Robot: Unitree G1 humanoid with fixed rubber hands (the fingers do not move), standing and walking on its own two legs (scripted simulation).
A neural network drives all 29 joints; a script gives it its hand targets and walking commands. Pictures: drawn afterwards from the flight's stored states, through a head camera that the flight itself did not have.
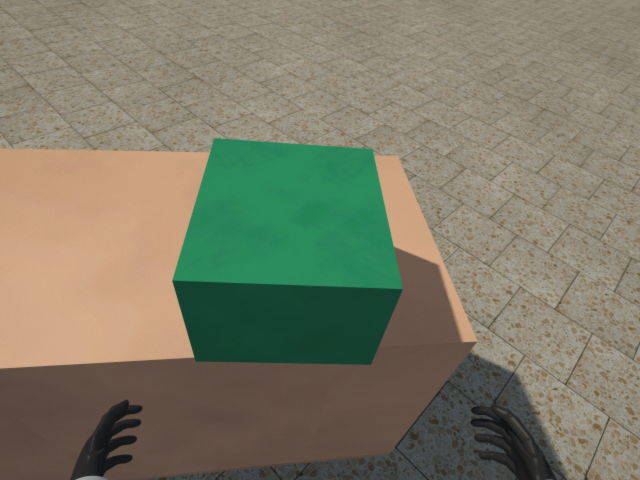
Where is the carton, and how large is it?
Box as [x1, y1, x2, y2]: [172, 138, 402, 364]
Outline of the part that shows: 214,138 172,280 195,360 370,364 402,289 372,149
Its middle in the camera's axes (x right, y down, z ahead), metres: -0.05 +0.01 +0.63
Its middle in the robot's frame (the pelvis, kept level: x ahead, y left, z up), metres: +0.48 +0.05 +0.01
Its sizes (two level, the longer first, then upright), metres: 0.300 0.270 0.200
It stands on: a pedestal, 0.67 m high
